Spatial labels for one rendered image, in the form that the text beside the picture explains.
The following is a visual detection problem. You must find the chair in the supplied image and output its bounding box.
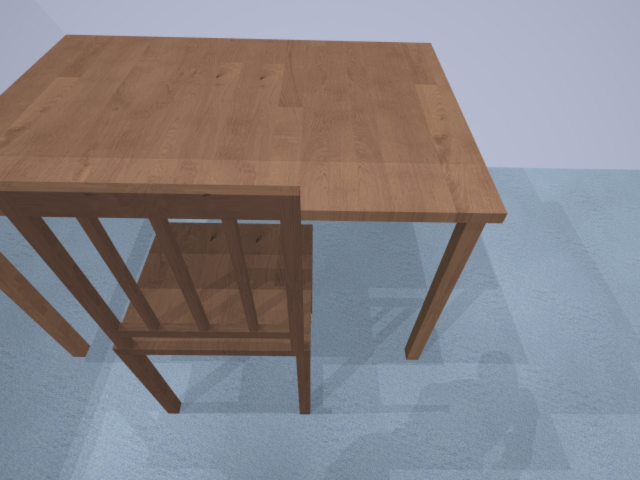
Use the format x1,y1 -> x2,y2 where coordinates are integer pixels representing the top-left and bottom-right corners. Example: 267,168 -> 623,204
0,181 -> 313,414

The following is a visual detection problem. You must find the table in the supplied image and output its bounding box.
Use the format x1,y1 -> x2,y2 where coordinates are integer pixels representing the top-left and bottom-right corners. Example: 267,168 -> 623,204
0,35 -> 508,360

